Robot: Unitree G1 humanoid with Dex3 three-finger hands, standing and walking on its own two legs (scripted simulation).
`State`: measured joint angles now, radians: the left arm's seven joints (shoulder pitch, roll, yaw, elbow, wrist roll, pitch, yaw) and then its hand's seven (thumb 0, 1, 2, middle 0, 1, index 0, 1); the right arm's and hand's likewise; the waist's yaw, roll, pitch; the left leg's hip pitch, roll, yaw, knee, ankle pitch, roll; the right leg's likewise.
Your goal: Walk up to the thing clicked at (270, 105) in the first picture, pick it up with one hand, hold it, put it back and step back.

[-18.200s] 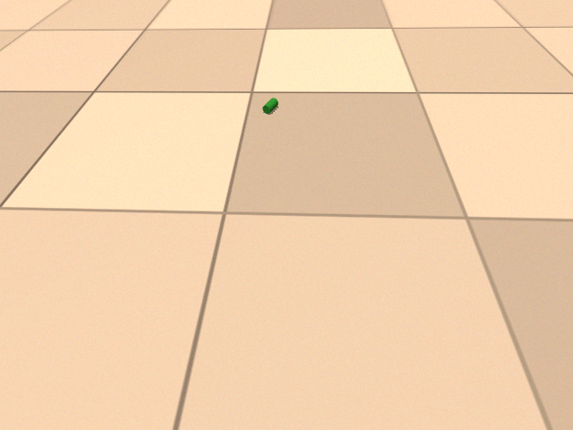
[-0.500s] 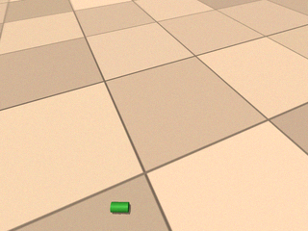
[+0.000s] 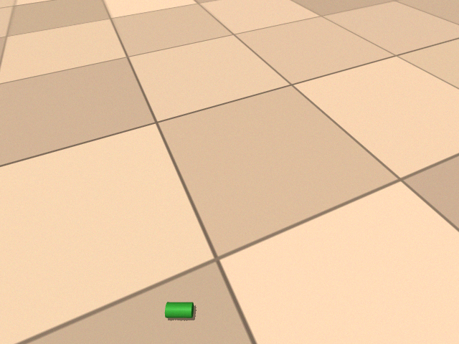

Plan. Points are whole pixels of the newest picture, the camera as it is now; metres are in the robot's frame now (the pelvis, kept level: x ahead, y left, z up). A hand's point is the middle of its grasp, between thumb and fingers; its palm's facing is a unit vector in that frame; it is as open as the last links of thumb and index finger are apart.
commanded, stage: stand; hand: left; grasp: from above
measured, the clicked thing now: (179, 309) +0.38 +0.27 -0.75
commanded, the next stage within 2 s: rise first in 0.28 s
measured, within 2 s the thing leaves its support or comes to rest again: neither
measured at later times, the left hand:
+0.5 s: hand out of the picture +0.10 +0.25 -0.16, palm faces +0.04 -0.94 -0.34, open 7.7 cm
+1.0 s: hand out of the picture +0.12 +0.27 -0.23, palm faces -0.15 -0.88 -0.45, open 13.8 cm
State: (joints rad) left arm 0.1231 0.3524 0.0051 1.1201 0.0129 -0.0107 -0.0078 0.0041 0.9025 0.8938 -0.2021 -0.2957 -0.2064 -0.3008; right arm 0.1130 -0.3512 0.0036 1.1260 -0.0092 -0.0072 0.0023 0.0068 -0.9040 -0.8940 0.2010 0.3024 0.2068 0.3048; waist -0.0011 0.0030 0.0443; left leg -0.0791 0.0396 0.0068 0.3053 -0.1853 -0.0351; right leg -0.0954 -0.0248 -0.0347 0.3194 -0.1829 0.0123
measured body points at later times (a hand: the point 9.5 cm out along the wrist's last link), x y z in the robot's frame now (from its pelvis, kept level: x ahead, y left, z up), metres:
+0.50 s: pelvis -0.01 +0.00 -0.01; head +0.02 +0.00 +0.44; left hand +0.10 +0.30 -0.13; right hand +0.08 -0.29 -0.13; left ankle -0.01 +0.14 -0.75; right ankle +0.00 -0.12 -0.75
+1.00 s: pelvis -0.02 +0.02 -0.08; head +0.07 +0.03 +0.36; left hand +0.13 +0.31 -0.20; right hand +0.12 -0.25 -0.18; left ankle -0.01 +0.14 -0.75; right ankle +0.00 -0.12 -0.75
